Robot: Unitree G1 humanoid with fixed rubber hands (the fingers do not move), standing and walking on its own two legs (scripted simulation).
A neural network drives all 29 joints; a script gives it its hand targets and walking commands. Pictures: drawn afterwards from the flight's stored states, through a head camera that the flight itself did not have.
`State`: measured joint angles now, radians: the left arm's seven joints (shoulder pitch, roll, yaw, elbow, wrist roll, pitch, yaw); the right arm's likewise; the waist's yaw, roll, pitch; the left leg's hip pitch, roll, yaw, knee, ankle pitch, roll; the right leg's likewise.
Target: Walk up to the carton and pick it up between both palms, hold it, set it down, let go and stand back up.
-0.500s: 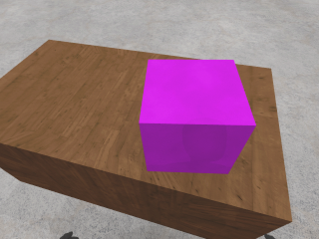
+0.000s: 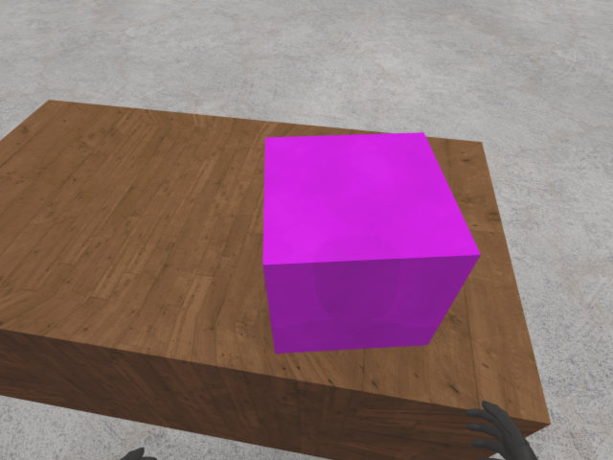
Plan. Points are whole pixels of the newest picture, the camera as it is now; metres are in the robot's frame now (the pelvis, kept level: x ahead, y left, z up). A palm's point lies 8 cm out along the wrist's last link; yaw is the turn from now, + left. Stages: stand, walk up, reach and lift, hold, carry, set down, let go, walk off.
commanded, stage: walk up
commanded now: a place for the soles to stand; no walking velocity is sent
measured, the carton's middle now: (348, 244) +0.47 -0.03 -0.04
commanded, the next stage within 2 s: none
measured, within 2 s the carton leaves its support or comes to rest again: neither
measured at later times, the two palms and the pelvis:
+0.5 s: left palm (137, 457) +0.14 +0.24 -0.08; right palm out of the picture +0.09 -0.29 -0.11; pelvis -0.01 -0.01 -0.01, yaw -7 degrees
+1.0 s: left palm (149, 447) +0.15 +0.23 -0.08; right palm out of the picture +0.04 -0.30 -0.11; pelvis -0.01 -0.01 -0.01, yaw -11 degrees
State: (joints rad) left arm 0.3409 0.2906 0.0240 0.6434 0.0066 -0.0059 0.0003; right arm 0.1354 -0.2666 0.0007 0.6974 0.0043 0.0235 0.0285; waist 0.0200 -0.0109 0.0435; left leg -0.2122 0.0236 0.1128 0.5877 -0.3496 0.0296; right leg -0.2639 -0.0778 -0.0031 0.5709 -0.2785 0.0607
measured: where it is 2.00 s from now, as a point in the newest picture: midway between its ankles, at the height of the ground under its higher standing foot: outside the picture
